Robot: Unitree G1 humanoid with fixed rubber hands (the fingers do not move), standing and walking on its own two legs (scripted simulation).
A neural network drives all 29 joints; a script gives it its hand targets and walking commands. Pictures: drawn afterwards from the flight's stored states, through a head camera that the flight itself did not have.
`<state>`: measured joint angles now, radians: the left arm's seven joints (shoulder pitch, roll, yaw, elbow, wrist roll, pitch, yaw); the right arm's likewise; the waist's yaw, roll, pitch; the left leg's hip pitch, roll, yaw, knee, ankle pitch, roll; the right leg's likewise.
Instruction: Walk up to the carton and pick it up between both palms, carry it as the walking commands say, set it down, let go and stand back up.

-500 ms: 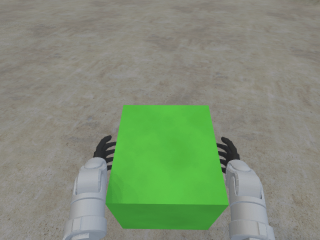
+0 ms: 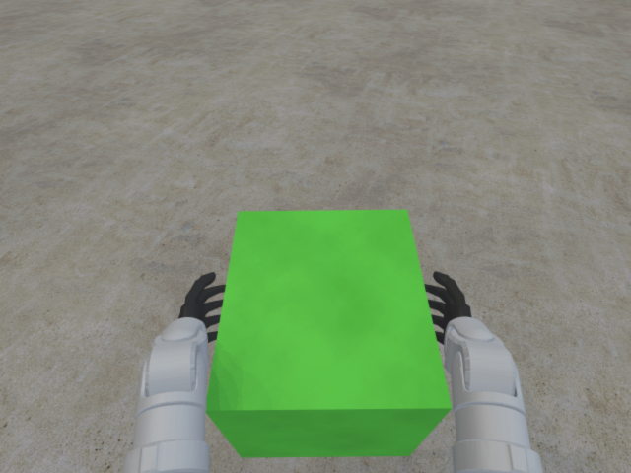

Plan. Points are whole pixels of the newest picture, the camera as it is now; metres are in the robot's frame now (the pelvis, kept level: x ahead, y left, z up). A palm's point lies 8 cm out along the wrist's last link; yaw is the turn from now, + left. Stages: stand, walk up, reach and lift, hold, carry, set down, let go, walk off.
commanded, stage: reach and lift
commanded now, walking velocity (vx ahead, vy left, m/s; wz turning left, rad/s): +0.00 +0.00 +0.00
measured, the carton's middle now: (324, 334) +0.32 +0.00 -0.02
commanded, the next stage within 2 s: hold in 0.34 s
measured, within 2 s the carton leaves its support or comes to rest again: neither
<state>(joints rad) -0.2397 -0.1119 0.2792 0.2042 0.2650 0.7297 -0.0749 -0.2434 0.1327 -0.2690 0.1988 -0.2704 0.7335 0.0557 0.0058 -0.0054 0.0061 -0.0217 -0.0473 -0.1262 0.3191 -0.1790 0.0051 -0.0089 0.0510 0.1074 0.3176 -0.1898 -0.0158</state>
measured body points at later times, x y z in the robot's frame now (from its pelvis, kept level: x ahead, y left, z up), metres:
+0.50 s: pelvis +0.00 +0.00 +0.00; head -0.05 +0.00 +0.45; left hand +0.28 +0.17 +0.04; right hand +0.28 -0.17 +0.04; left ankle +0.01 +0.12 -0.75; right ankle +0.00 -0.11 -0.75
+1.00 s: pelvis -0.01 +0.00 +0.00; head -0.05 +0.01 +0.45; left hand +0.28 +0.18 +0.04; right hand +0.28 -0.17 +0.04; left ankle +0.01 +0.12 -0.75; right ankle +0.00 -0.11 -0.75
